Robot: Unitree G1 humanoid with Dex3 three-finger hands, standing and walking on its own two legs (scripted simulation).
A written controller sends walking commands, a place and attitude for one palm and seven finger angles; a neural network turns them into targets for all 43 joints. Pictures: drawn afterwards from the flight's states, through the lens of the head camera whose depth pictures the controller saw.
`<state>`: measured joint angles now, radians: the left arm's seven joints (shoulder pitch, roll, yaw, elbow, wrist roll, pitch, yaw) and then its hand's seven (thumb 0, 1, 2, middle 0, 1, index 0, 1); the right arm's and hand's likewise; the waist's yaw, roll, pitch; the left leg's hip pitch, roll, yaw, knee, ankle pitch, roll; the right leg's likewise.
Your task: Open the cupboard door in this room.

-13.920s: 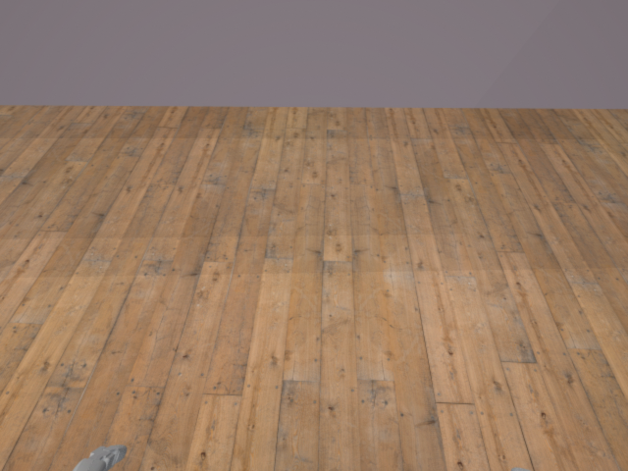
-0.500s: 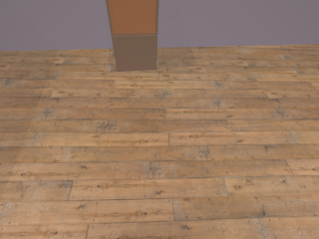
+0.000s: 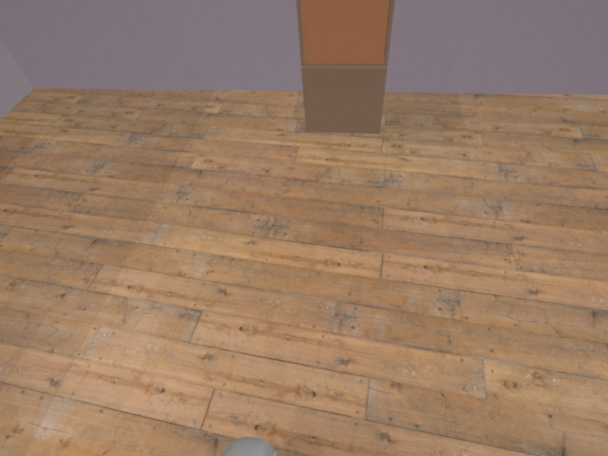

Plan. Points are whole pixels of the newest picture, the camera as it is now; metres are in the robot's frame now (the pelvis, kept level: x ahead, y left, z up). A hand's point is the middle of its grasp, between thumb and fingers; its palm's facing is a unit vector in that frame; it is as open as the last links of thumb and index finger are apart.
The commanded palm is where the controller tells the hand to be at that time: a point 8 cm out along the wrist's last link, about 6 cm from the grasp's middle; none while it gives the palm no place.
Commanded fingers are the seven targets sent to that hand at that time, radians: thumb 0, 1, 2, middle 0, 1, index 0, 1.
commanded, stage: turn or walk to find it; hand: left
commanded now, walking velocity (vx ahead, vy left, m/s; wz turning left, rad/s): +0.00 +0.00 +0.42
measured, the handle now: out of the picture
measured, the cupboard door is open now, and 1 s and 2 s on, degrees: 0 0 0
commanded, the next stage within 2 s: none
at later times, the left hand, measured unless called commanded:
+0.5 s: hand out of the picture +0.00 +0.28 -0.17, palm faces +0.23 -0.94 -0.25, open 7.4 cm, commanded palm none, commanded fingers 0.00 0.90 0.90 -0.20 -0.30 -0.20 -0.30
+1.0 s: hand out of the picture -0.03 +0.18 -0.14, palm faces +0.41 -0.86 -0.29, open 7.3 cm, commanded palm none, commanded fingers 0.00 0.90 0.90 -0.20 -0.30 -0.20 -0.30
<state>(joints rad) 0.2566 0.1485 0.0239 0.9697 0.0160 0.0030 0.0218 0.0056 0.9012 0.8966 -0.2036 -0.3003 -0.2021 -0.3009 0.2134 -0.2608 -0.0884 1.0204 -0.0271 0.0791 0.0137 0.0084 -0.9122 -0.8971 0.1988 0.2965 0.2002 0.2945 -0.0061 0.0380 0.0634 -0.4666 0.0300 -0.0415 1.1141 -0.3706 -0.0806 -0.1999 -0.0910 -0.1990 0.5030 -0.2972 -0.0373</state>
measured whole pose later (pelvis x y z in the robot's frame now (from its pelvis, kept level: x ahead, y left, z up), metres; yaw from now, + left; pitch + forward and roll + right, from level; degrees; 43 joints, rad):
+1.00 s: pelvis -0.03 -0.03 +0.00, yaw +24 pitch -1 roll +4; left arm 0.21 0.15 0.03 0.94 0.01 0.00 0.02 0.00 0.91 0.90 -0.21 -0.30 -0.20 -0.30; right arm 0.27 -0.26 -0.09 1.02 -0.03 0.08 0.02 0.01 -0.91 -0.90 0.20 0.30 0.20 0.29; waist -0.03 0.05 0.05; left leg -0.48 0.03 -0.06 1.17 -0.32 -0.08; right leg -0.19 -0.08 -0.20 0.48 -0.28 -0.06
